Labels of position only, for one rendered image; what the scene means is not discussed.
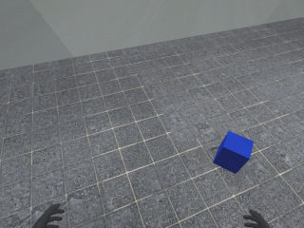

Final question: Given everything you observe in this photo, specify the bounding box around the carton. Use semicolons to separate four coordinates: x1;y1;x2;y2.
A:
213;131;254;174

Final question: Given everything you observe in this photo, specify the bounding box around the robot left hand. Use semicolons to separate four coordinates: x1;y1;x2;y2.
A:
32;203;65;228

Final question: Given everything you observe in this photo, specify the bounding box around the robot right hand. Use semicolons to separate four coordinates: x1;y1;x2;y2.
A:
243;209;271;228

